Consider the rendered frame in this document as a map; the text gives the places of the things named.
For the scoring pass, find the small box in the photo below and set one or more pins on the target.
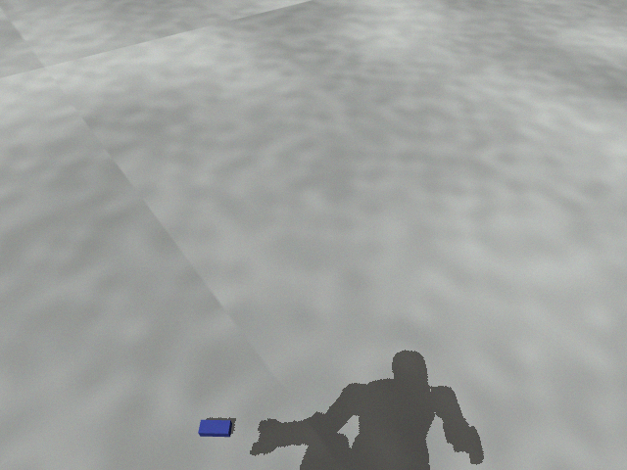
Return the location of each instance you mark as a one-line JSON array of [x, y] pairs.
[[215, 428]]

